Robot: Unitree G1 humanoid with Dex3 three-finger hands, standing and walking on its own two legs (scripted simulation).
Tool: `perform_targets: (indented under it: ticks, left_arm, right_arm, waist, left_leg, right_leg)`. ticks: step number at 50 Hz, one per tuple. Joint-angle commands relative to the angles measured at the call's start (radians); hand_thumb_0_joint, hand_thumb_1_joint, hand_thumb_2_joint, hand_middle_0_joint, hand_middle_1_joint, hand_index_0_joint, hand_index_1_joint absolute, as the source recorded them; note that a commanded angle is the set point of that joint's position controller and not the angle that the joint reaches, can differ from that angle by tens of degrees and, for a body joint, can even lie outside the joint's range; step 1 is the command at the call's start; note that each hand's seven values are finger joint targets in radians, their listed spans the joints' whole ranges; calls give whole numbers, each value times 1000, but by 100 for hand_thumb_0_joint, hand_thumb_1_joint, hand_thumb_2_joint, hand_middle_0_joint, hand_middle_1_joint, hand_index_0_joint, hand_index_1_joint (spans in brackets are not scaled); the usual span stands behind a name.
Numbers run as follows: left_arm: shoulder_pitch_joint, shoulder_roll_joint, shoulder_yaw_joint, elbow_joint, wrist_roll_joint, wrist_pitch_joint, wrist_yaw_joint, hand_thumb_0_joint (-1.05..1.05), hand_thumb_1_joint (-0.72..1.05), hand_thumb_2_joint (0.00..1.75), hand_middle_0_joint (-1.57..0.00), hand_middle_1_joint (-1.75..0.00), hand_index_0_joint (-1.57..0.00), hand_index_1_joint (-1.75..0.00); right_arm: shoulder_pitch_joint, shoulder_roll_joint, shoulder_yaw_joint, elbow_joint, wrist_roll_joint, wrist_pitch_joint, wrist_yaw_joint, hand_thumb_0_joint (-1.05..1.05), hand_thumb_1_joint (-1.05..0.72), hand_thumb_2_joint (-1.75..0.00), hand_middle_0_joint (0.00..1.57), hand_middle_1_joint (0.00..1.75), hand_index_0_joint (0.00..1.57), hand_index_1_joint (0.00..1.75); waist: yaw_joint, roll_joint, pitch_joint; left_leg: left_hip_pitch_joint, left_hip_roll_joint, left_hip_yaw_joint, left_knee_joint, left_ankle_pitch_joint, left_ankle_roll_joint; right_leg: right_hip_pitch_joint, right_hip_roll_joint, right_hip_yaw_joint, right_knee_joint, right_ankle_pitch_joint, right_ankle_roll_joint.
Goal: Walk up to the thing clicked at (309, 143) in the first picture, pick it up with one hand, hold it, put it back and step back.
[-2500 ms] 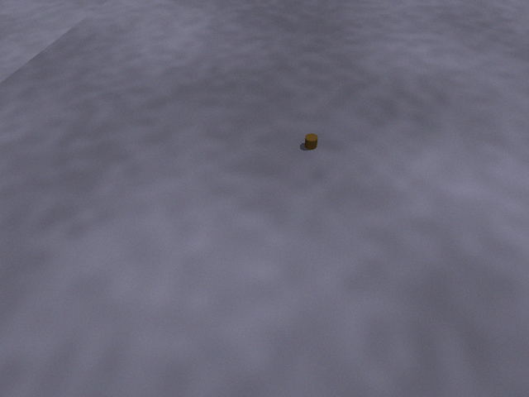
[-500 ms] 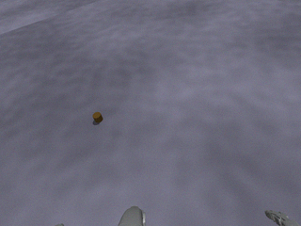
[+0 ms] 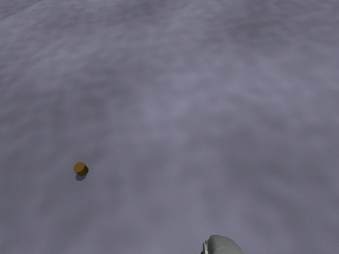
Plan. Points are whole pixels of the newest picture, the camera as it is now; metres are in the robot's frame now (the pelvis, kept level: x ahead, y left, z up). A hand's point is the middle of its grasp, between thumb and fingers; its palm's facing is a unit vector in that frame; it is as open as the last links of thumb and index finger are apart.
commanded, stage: walk up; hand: left
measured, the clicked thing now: (81, 169) +0.75 +0.61 -0.72
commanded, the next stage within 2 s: none
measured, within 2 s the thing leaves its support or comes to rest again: neither
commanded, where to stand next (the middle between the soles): +0.25 +0.64 m, yaw -40 degrees
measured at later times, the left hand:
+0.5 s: hand out of the picture +0.22 +0.55 -0.14, palm faces -0.21 -0.76 -0.62, open 7.4 cm
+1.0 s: hand out of the picture +0.32 +0.75 -0.13, palm faces -0.34 -0.68 -0.65, open 7.4 cm
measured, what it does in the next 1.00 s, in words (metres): steps to the left, turning right: right foot, then left foot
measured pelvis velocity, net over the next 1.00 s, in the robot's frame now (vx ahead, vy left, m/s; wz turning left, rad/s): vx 0.13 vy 0.47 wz -0.39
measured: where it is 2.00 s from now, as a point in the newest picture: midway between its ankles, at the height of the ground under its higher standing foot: outside the picture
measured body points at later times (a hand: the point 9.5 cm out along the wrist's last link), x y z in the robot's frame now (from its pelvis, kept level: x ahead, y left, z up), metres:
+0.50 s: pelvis +0.08 +0.23 -0.03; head +0.14 +0.21 +0.42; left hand +0.23 +0.59 -0.11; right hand +0.14 -0.11 -0.12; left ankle +0.13 +0.35 -0.72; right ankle +0.09 +0.05 -0.65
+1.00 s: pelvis +0.13 +0.47 -0.05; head +0.16 +0.41 +0.40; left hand +0.34 +0.78 -0.09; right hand +0.12 +0.10 -0.15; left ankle +0.20 +0.63 -0.72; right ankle +0.16 +0.19 -0.71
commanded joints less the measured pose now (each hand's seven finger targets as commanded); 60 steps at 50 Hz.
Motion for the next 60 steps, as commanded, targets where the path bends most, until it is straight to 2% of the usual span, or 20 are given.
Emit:
perform_targets:
  ticks: [1,3,8,13,17,19,20,24,30,31,33,35,39,46,49,50,51,52,55,60]
  left_arm:
    - [383,345,135,1,14,-13,68,0,90,90,-20,-30,-20,-30]
    - [152,376,123,-112,-12,-17,84,0,90,90,-20,-30,-20,-30]
    - [27,329,108,-144,33,-48,76,0,90,90,-20,-30,-20,-30]
    - [84,401,141,-145,55,-50,61,0,90,90,-20,-30,-20,-30]
    - [22,351,121,-162,42,-40,62,0,90,90,-20,-30,-20,-30]
    - [-8,197,71,-195,25,-39,85,0,90,90,-20,-30,-20,-30]
    - [-40,235,64,-173,27,-45,105,0,90,90,-20,-30,-20,-30]
    - [108,261,82,-68,-16,-40,73,0,90,90,-20,-30,-20,-30]
    - [304,191,85,-63,-10,-41,66,0,90,90,-20,-30,-20,-30]
    - [392,239,109,-50,3,-45,78,0,90,90,-20,-30,-20,-30]
    - [335,341,134,-139,39,-40,95,0,90,90,-20,-30,-20,-30]
    - [162,364,131,-209,20,-42,101,0,90,90,-20,-30,-20,-30]
    - [61,327,124,-221,44,-40,80,0,90,90,-20,-30,-20,-30]
    - [100,392,153,-200,61,-34,61,0,90,90,-20,-30,-20,-30]
    - [14,380,140,-201,51,-23,59,0,90,90,-20,-30,-20,-30]
    - [-13,313,120,-198,52,-14,65,0,90,90,-20,-30,-20,-30]
    - [-13,188,83,-214,35,-11,76,0,90,90,-20,-30,-20,-30]
    - [-98,243,84,-222,39,-21,104,0,90,90,-20,-30,-20,-30]
    - [19,253,93,-108,-7,-16,85,0,90,90,-20,-30,-20,-30]
    - [86,202,79,-96,-22,-18,62,0,90,90,-20,-30,-20,-30]
  right_arm:
    - [-184,-105,-26,-205,12,-32,-19,0,-90,-90,20,30,20,30]
    - [-127,-240,-75,-181,5,3,-33,0,-90,-90,20,30,20,30]
    - [-74,-224,-67,-107,15,10,2,0,-90,-90,20,30,20,30]
    - [-193,-207,-81,-158,14,10,26,0,-90,-90,20,30,20,30]
    - [-21,-218,-112,-115,4,-13,14,0,-90,-90,20,30,20,30]
    - [-15,-386,-141,-133,-1,-35,-11,0,-90,-90,20,30,20,30]
    - [-75,-410,-147,-137,12,-38,-21,0,-90,-90,20,30,20,30]
    - [-164,-253,-101,-168,12,-38,-42,0,-90,-90,20,30,20,30]
    - [-266,-186,-61,-235,0,-10,-39,0,-90,-90,20,30,20,30]
    - [-266,-158,-49,-250,10,-8,-34,0,-90,-90,20,30,20,30]
    - [-107,-129,-32,-238,21,9,-40,0,-90,-90,20,30,20,30]
    - [-157,-227,-75,-234,9,37,-51,0,-90,-90,20,30,20,30]
    - [-85,-226,-88,-174,7,36,-14,0,-90,-90,20,30,20,30]
    - [-135,-209,-82,-182,15,36,-4,0,-90,-90,20,30,20,30]
    - [37,-217,-97,-129,18,23,-6,0,-90,-90,20,30,20,30]
    - [150,-245,-113,-94,3,16,-9,0,-90,-90,20,30,20,30]
    - [130,-362,-132,-116,-7,6,-22,0,-90,-90,20,30,20,30]
    - [-43,-436,-132,-141,20,-2,-36,0,-90,-90,20,30,20,30]
    - [-159,-297,-97,-159,3,-13,-61,0,-90,-90,20,30,20,30]
    - [-119,-207,-67,-158,2,-8,-54,0,-90,-90,20,30,20,30]
  waist:
    - [255,-316,-152]
    - [151,-90,-90]
    - [62,-126,-50]
    - [114,-210,-30]
    - [9,-133,-127]
    - [-32,401,-104]
    - [5,364,-85]
    - [67,217,-77]
    - [179,119,-127]
    - [238,0,-159]
    - [175,-120,-229]
    - [152,-26,-140]
    - [91,-131,-36]
    - [152,-265,-58]
    - [59,-239,-136]
    - [-7,-80,-147]
    - [-13,317,-72]
    - [10,332,4]
    - [86,92,59]
    - [87,205,-28]
  left_leg:
    - [-590,27,-143,474,-154,-170]
    - [-588,89,-415,779,-182,-210]
    - [-339,122,-376,594,19,-117]
    - [-282,102,-271,362,-73,-90]
    - [13,19,-205,64,-18,-84]
    - [150,333,-755,-266,136,36]
    - [45,394,-881,-314,128,138]
    - [70,251,-473,-95,508,107]
    - [-103,184,-287,129,641,57]
    - [-223,117,-224,305,564,-4]
    - [-553,70,-337,644,-184,-115]
    - [-510,107,-428,843,-176,-106]
    - [-367,97,-360,752,-14,-99]
    - [-294,81,-251,446,-166,-77]
    - [-50,30,-199,181,-131,-48]
    - [87,46,-261,40,-137,-38]
    - [19,287,-696,-202,-104,38]
    - [-161,395,-933,-342,-78,161]
    - [-165,260,-637,-186,78,49]
    - [23,221,-440,-72,511,80]
  right_leg:
    - [676,-287,532,-332,59,-179]
    - [381,-525,890,-459,-197,-348]
    - [59,-225,397,-324,-80,-154]
    - [-26,-195,397,-249,-125,-171]
    - [-126,-131,300,57,125,-91]
    - [-497,130,116,502,-370,10]
    - [-441,36,208,591,-355,-14]
    - [-309,-8,117,488,-167,14]
    - [194,-7,87,-129,82,-19]
    - [391,-19,136,-249,181,-14]
    - [573,-401,727,-283,134,-198]
    - [255,-498,852,-403,-100,-327]
    - [-19,-238,476,-312,-265,-166]
    - [-49,-192,499,-255,-281,-160]
    - [-132,-159,428,-148,-175,-97]
    - [-274,-60,293,102,-202,-41]
    - [-476,173,118,472,-365,20]
    - [-445,116,212,569,-355,6]
    - [-358,75,221,595,-192,9]
    - [-143,28,93,295,-203,20]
